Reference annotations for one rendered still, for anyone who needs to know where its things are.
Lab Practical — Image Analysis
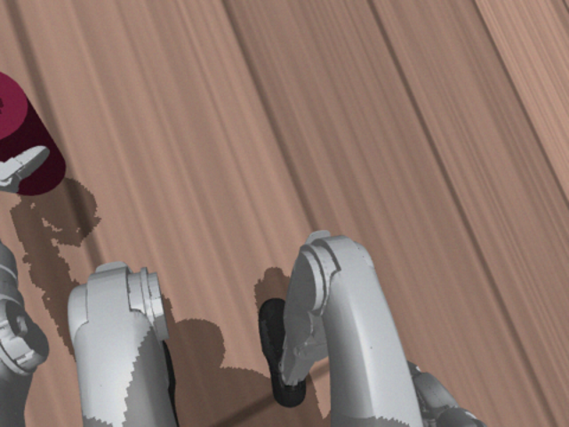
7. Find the right robot foot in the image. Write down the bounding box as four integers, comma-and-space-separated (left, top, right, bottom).
259, 298, 306, 407

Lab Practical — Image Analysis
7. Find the bottle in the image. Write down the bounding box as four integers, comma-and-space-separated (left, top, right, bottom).
0, 72, 66, 196

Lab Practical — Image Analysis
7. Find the left robot arm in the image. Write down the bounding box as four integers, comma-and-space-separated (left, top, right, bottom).
0, 239, 49, 427

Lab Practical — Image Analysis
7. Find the right robot arm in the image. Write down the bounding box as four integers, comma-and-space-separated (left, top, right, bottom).
436, 407, 487, 427

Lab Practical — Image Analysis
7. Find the left robot hand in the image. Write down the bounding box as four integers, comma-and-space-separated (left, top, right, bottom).
0, 146, 50, 193

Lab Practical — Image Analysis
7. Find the left robot foot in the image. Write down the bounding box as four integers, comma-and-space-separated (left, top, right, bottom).
162, 341, 180, 427

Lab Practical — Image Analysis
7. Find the right robot hand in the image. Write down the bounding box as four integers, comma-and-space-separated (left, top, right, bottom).
407, 360, 460, 427

